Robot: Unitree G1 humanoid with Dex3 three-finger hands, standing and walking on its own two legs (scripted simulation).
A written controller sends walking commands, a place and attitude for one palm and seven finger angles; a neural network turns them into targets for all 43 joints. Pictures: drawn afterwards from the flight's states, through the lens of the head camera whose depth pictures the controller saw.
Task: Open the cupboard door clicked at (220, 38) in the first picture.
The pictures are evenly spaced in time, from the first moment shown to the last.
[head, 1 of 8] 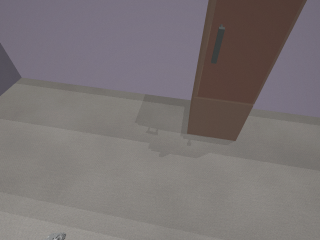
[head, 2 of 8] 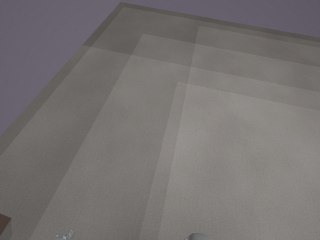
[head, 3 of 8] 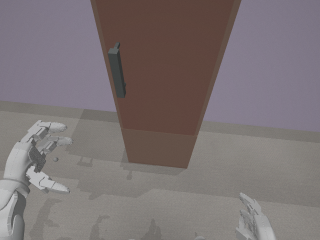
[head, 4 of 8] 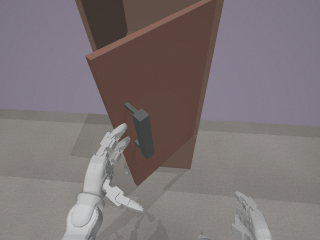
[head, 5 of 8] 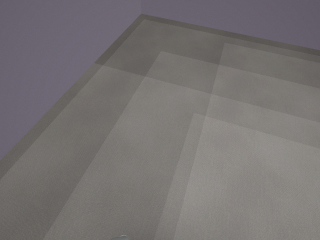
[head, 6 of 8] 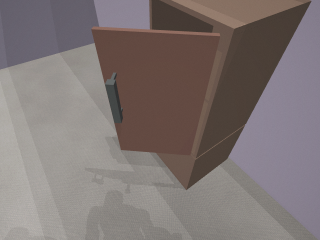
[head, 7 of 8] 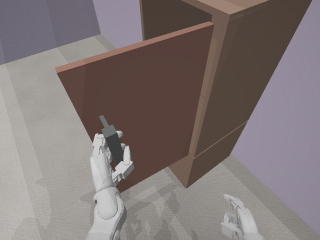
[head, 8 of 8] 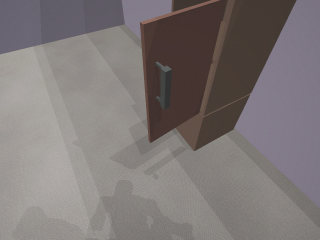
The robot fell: no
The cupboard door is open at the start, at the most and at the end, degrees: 0 96 96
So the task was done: yes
